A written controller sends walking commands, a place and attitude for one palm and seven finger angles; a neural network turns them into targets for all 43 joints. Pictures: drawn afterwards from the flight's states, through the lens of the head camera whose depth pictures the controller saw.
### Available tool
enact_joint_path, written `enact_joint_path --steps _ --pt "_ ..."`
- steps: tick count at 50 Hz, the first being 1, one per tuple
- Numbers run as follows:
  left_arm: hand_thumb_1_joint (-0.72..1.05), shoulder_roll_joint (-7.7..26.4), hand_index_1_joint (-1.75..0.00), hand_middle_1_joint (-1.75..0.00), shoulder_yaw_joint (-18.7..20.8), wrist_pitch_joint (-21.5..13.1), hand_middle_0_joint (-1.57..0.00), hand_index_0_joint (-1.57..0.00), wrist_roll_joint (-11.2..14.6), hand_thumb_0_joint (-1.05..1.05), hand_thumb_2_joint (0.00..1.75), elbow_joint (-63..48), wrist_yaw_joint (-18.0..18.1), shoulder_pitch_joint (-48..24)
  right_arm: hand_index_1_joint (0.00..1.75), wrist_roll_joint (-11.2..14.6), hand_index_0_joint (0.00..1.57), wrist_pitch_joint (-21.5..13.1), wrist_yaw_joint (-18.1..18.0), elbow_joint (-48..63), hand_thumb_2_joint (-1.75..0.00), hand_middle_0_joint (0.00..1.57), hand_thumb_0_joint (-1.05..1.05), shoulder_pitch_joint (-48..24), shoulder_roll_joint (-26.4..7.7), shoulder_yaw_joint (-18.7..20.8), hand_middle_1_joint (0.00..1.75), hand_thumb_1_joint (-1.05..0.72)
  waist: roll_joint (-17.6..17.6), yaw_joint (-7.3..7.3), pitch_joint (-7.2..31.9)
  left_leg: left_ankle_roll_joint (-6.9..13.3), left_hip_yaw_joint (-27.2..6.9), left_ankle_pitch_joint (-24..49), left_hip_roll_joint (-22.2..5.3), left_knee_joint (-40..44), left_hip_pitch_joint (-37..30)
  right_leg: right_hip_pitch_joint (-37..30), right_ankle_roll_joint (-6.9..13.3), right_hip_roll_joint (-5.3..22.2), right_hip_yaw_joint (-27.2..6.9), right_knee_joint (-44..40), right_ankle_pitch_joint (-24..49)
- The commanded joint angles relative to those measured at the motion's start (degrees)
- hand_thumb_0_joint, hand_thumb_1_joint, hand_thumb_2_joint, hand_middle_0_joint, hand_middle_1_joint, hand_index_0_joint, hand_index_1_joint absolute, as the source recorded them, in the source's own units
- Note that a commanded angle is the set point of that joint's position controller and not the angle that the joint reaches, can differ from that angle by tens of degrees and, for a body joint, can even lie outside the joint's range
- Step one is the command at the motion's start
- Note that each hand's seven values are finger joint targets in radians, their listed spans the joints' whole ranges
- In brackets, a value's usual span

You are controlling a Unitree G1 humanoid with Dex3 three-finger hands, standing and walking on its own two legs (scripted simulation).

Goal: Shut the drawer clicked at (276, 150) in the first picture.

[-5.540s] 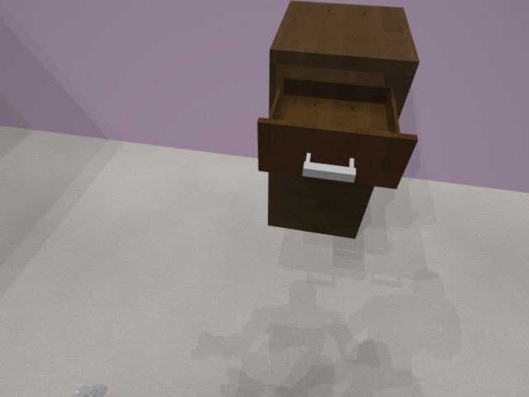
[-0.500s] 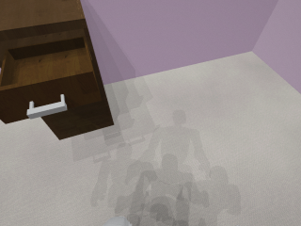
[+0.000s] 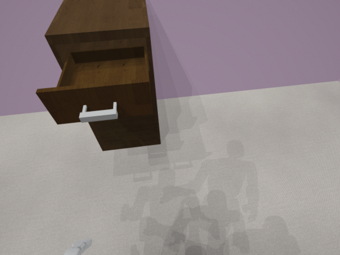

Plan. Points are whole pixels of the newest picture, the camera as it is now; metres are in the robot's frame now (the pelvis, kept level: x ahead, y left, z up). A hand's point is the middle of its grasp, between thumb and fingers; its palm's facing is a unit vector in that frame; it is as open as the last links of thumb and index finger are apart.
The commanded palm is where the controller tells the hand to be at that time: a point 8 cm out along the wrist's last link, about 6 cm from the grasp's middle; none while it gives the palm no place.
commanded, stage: turn to face it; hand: left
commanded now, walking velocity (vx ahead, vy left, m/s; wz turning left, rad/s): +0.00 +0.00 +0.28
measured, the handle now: (99, 111) +0.57 +0.27 -0.04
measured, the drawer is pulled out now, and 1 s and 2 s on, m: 0.30 0.30 0.30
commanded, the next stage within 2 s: take the last steps up to it in 0.10 s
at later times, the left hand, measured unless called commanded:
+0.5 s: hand out of the picture -0.08 +0.22 -0.18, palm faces +0.22 -0.96 -0.18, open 7.4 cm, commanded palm none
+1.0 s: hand (104, 211) +0.26 +0.22 -0.17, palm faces +0.08 -0.98 -0.19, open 7.4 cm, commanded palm none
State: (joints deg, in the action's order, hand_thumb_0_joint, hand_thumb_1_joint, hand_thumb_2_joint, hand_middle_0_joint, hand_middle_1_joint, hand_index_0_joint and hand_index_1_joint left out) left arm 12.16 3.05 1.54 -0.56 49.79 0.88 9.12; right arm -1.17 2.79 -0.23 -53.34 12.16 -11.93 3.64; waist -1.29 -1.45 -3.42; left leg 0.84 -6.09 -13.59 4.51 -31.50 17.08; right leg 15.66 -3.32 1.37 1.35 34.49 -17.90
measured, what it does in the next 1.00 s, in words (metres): walks ahead: left foot, then right foot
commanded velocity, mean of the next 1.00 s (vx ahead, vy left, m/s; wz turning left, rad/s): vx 0.24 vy -0.03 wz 0.06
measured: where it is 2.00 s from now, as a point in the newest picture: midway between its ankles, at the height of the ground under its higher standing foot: (171, 247)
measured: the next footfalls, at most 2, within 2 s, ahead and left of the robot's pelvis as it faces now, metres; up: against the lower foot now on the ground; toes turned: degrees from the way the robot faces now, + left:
left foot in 0.44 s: +0.00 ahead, +0.15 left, +0.00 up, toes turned +11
right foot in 0.98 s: +0.30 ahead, -0.06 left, +0.00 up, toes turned +0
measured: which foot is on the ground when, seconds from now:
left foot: down 0.00-0.00, up 0.02-0.42, down 0.44-0.98, up 1.00-1.00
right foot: down 0.00-0.44, up 0.46-0.96, down 0.98-1.00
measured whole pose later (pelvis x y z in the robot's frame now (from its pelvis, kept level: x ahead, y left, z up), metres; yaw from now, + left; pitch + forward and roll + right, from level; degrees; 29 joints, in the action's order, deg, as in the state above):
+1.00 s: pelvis +0.16 +0.03 -0.01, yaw +7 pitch -1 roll +1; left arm 10.0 3.0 -2.9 -1.3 56.5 -1.5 4.8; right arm -1.0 -2.4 -1.8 -68.0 29.3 -6.1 1.5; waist -0.6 -3.5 -4.9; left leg -0.2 3.5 -29.3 -2.6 -36.3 -0.8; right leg 24.4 2.8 2.8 7.2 35.7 -9.0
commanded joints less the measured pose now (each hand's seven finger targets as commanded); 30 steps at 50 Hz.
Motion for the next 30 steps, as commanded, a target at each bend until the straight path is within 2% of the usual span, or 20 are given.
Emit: enact_joint_path --steps 1,2,3,4,5,7,8,10,13,16,18,20,21,22,23,24,25,26,27,30 --pt "0.90 14.0 -0.30 -0.30 3.2 -1.7 -0.20 -0.20 -1.0 0.00 0.90 -2.6 1.2 8.6 0.30 0.3 0.20 -1.4 -0.2 6.4 -0.90 0.20 0.00 -0.5 -5.6 2.5 0.30 -0.90 15.2 3.76 5.5 -1.9 1.3 -20.2 -0.3 -22.1 15.1 -10.8 11.3 25.9 -23.0 -19.5 12.7" --pt "0.90 12.0 -0.30 -0.30 3.3 -1.9 -0.20 -0.20 -0.6 0.00 0.90 -3.1 1.5 6.9 0.30 -0.2 0.20 -0.4 -0.1 5.3 -0.90 0.20 0.00 -1.2 -6.7 2.9 0.30 -0.90 15.4 3.24 3.6 -1.7 -1.3 -18.4 -2.2 -29.8 14.2 -4.4 11.8 23.4 -22.2 -21.0 9.3" --pt "0.90 10.5 -0.30 -0.30 2.9 -1.6 -0.20 -0.20 -0.5 0.00 0.90 -3.6 1.6 3.4 0.30 -0.1 0.20 0.1 0.1 4.3 -0.90 0.20 0.00 -0.2 -6.8 3.1 0.30 -0.90 12.8 1.29 1.5 -1.8 -0.4 -15.3 -3.1 -34.6 14.4 -2.3 11.2 20.8 -18.2 -20.8 7.7" --pt "0.90 8.5 -0.30 -0.30 2.4 -1.9 -0.20 -0.20 -0.5 0.00 0.90 -3.9 1.4 1.3 0.30 -0.1 0.20 0.1 0.5 2.8 -0.90 0.20 0.00 0.5 -6.6 2.9 0.30 -0.90 9.8 0.46 0.3 -2.3 0.6 -11.2 -4.2 -37.3 14.2 -2.2 10.8 17.5 -13.0 -19.5 9.7" --pt "0.90 7.5 -0.30 -0.30 2.0 -2.2 -0.20 -0.20 -0.5 0.00 0.90 -3.8 1.2 1.1 0.30 -0.2 0.20 0.0 0.7 2.0 -0.90 0.20 0.00 1.2 -6.0 2.6 0.30 -0.90 9.6 -0.02 0.0 -2.9 1.8 -8.4 -4.4 -38.4 14.5 -2.9 10.1 15.2 -8.5 -18.2 13.6" --pt "0.90 7.0 -0.30 -0.30 1.8 -2.6 -0.20 -0.20 -0.5 0.00 0.90 -2.9 1.3 3.7 0.30 0.0 0.20 -0.1 0.7 1.5 -0.90 0.20 0.00 1.1 -5.5 2.3 0.30 -0.90 11.3 0.93 1.7 -3.8 3.0 -7.5 -5.0 -37.5 14.5 -6.3 10.6 14.9 -6.3 -16.9 19.6" --pt "0.90 7.1 -0.30 -0.30 2.0 -2.6 -0.20 -0.20 -0.7 0.00 0.90 -2.1 1.4 5.1 0.30 0.1 0.20 -0.1 0.7 1.4 -0.90 0.20 0.00 0.1 -5.2 2.2 0.30 -0.90 9.6 1.64 2.0 -4.1 3.7 -8.2 -5.3 -35.4 14.1 -7.7 11.0 15.4 -6.0 -16.4 21.6" --pt "0.90 8.0 -0.30 -0.30 2.2 -2.6 -0.20 -0.20 -0.9 0.00 0.90 -0.7 1.4 8.0 0.30 0.2 0.20 -0.2 0.6 1.3 -0.90 0.20 0.00 -1.7 -4.2 1.6 0.30 -0.90 9.9 2.88 2.8 -4.5 4.9 -10.4 -5.5 -30.1 12.9 -10.0 11.7 15.8 -5.8 -15.4 25.1" --pt "0.90 8.7 -0.30 -0.30 2.3 -2.7 -0.20 -0.20 -1.2 0.00 0.90 2.1 0.9 12.4 0.30 0.1 0.20 -0.6 0.9 1.7 -0.90 0.20 0.00 -4.2 -3.5 1.1 0.30 -0.90 12.0 5.07 2.4 -3.7 7.3 -11.3 -5.8 -21.8 11.1 -11.5 11.5 16.2 -7.4 -18.5 13.4" --pt "0.90 9.0 -0.30 -0.30 2.4 -3.0 -0.20 -0.20 -1.6 0.00 0.90 4.0 0.5 13.2 0.30 0.0 0.20 -1.8 1.4 1.8 -0.90 0.20 0.00 -5.1 -2.8 0.6 0.30 -0.90 13.2 5.61 1.5 -2.2 9.1 -12.4 -5.9 -12.9 7.4 -9.5 11.8 16.8 -8.6 -21.2 -0.9" --pt "0.90 9.0 -0.30 -0.30 2.4 -2.9 -0.20 -0.20 -1.5 0.00 0.90 5.1 0.3 12.7 0.30 0.0 0.20 -2.8 1.3 0.8 -0.90 0.20 0.00 -2.2 -2.1 0.3 0.30 -0.90 11.8 4.36 1.8 -1.2 10.9 -11.2 -5.2 -4.1 0.2 -6.2 11.2 15.8 -7.5 -20.0 -5.7" --pt "0.90 7.8 -0.30 -0.30 2.0 -2.5 -0.20 -0.20 -0.7 0.00 0.90 5.8 -0.1 10.8 0.30 0.0 0.20 -3.9 0.6 -2.1 -0.90 0.20 0.00 4.8 -2.0 0.0 0.30 -0.90 7.4 0.97 2.7 -0.7 12.2 -4.4 -4.2 8.8 -14.2 2.5 7.7 11.6 -2.6 -14.1 -10.7" --pt "0.90 4.6 -0.30 -0.30 1.3 -2.4 -0.20 -0.20 -0.4 0.00 0.90 5.4 -0.5 10.4 0.30 -0.2 0.20 -4.5 -0.1 -3.7 -0.90 0.20 0.00 9.6 -5.8 0.7 0.30 -0.90 -3.1 -1.24 3.8 1.7 1.4 -9.5 -12.0 13.1 -22.0 11.0 5.2 7.7 1.2 -4.0 -12.2" --pt "0.90 1.0 -0.30 -0.30 0.4 -2.4 -0.20 -0.20 -0.5 0.00 0.90 3.9 -0.8 9.0 0.30 -0.6 0.20 -4.5 -0.5 -4.7 -0.90 0.20 0.00 14.2 -11.3 1.9 0.30 -0.90 -17.3 -3.27 1.9 6.9 -15.3 -16.0 -24.9 20.1 -23.3 21.0 2.5 1.8 8.1 10.4 -14.6" --pt "0.90 2.6 -0.30 -0.30 0.4 -2.6 -0.20 -0.20 -1.1 0.00 0.90 1.8 -0.8 4.8 0.30 -0.5 0.20 -4.1 -0.6 -4.6 -0.90 0.20 0.00 15.6 -12.8 2.0 0.30 -0.90 -12.8 -4.26 -1.9 10.5 -21.3 -19.2 -28.8 22.3 -19.2 24.9 3.3 2.8 3.9 17.4 -15.3" --pt "0.90 2.6 -0.30 -0.30 0.7 -2.4 -0.20 -0.20 -1.5 0.00 0.90 2.5 -0.7 2.1 0.30 -0.9 0.20 -4.5 -1.2 -5.3 -0.90 0.20 0.00 14.8 -10.5 1.4 0.30 -0.90 -12.8 -4.35 -4.6 10.5 -19.9 -19.8 -27.3 24.1 -15.5 26.2 3.4 3.7 1.3 23.8 -12.4" --pt "0.90 3.3 -0.30 -0.30 1.0 -2.4 -0.20 -0.20 -1.2 0.00 0.90 3.6 -1.3 2.2 0.30 -0.6 0.20 -4.7 -1.4 -4.7 -0.90 0.20 0.00 11.9 -7.9 0.6 0.30 -0.90 -10.6 -2.68 -8.0 9.9 -15.7 -18.0 -24.9 24.7 -11.6 25.9 3.5 5.1 -0.2 26.6 -7.3" --pt "0.90 2.9 -0.30 -0.30 1.0 -2.5 -0.20 -0.20 -1.2 0.00 0.90 5.0 -1.8 4.2 0.30 -0.4 0.20 -5.2 -1.4 -4.2 -0.90 0.20 0.00 9.5 -5.9 -0.1 0.30 -0.90 -7.5 -0.91 -8.3 8.7 -10.4 -12.5 -22.0 24.7 -10.7 24.4 3.4 5.3 -0.2 27.7 -2.6" --pt "0.90 2.4 -0.30 -0.30 0.9 -2.5 -0.20 -0.20 -1.1 0.00 0.90 6.5 -2.1 6.2 0.30 -0.2 0.20 -5.8 -1.5 -4.0 -0.90 0.20 0.00 8.5 -5.1 -0.5 0.30 -0.90 -6.9 0.32 -7.2 7.7 -6.2 -5.4 -19.6 24.2 -10.4 22.4 3.0 5.1 0.1 28.1 1.0" --pt "0.90 2.1 -0.30 -0.30 0.9 -2.1 -0.20 -0.20 -0.9 0.00 0.90 8.0 -2.1 8.1 0.30 0.3 0.20 -6.9 -1.8 -5.1 -0.90 0.20 0.00 10.3 -4.1 -0.6 0.30 -0.90 -4.8 1.50 -4.2 8.2 -0.7 8.3 -18.3 23.1 -13.5 22.2 2.0 4.7 0.3 28.4 5.2"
